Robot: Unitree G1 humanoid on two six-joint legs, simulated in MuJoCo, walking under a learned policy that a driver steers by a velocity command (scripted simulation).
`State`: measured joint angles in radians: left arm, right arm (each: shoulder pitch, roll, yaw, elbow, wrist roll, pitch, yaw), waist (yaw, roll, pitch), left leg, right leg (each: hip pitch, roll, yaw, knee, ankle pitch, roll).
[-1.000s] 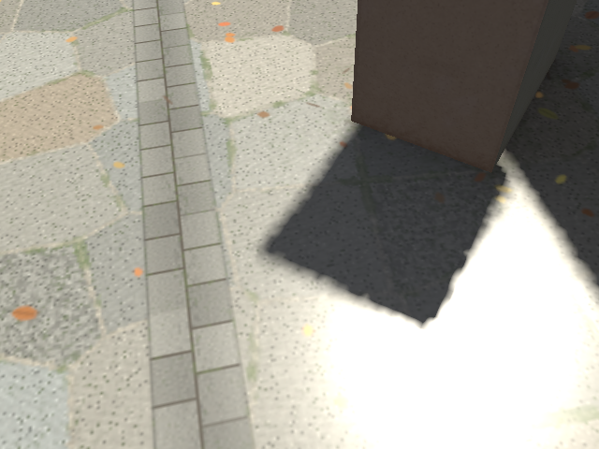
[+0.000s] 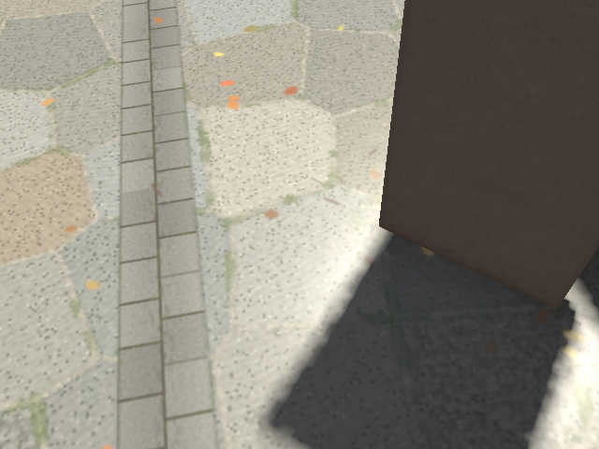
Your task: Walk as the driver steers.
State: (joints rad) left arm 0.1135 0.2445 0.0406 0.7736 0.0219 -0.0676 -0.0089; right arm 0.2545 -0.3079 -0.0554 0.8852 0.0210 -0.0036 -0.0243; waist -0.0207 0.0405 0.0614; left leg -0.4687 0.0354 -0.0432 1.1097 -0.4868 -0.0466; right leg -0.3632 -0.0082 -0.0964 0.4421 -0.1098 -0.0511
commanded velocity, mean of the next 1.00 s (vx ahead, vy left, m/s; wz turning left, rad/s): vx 0.04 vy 0.00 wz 0.53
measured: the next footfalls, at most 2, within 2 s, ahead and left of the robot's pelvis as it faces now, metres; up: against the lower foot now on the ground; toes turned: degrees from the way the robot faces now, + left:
left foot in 0.32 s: +0.10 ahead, +0.15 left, +0.00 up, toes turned +15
right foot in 0.80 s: +0.18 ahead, -0.06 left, +0.00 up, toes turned +31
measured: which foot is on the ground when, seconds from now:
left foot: up 0.00-0.30, down 0.32-0.78, up 0.80-1.00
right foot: down 0.00-0.32, up 0.34-0.78, down 0.80-1.00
